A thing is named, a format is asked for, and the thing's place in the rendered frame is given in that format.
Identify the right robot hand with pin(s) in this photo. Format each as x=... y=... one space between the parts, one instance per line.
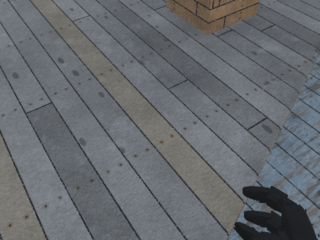
x=293 y=224

